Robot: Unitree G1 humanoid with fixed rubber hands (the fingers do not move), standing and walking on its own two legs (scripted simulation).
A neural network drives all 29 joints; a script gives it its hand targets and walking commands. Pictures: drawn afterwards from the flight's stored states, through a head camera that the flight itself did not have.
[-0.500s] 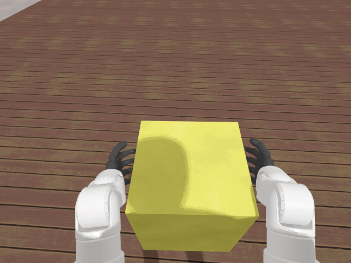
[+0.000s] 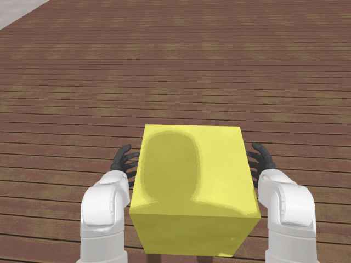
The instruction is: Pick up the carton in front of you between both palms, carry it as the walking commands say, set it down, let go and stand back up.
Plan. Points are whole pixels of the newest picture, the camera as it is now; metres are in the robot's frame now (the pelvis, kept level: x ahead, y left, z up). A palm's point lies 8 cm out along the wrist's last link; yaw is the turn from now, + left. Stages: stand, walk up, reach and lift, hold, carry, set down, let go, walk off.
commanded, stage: carry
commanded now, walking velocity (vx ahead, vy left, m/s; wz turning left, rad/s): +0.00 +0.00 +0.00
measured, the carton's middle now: (190, 193) +0.27 +0.00 +0.01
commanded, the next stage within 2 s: none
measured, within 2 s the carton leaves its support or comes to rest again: neither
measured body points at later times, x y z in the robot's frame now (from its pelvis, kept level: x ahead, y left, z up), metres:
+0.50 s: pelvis +0.20 +0.01 +0.02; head +0.17 +0.03 +0.47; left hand +0.48 +0.17 +0.10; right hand +0.48 -0.14 +0.11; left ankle +0.22 +0.12 -0.72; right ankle +0.12 -0.09 -0.72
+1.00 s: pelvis +0.21 +0.02 +0.01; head +0.19 +0.02 +0.46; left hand +0.49 +0.16 +0.07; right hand +0.48 -0.14 +0.07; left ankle +0.22 +0.12 -0.72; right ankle +0.12 -0.09 -0.72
